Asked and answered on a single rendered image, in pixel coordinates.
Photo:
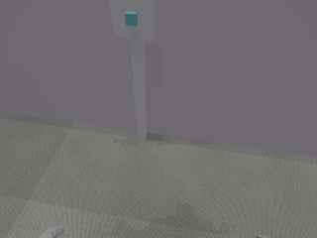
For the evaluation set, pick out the robot left hand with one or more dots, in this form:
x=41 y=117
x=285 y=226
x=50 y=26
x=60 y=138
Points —
x=53 y=232

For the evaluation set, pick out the button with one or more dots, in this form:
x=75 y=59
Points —
x=131 y=18

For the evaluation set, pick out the panel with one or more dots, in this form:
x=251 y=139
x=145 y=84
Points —
x=137 y=35

